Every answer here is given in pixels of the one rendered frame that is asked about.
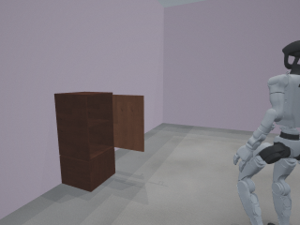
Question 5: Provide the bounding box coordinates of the left robot hand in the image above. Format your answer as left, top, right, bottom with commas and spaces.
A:
233, 144, 254, 172

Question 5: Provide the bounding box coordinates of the cupboard door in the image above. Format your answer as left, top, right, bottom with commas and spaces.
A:
112, 95, 144, 152

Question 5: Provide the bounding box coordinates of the left robot upper arm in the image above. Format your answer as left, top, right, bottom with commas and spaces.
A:
267, 74, 289, 122

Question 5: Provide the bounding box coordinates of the left robot forearm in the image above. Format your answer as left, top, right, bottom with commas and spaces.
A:
246, 109, 277, 151

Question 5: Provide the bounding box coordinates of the right robot shin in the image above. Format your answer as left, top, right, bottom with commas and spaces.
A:
272, 183, 292, 225

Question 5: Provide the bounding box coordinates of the left robot thigh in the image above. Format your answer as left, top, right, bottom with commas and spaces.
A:
238, 142, 285, 193

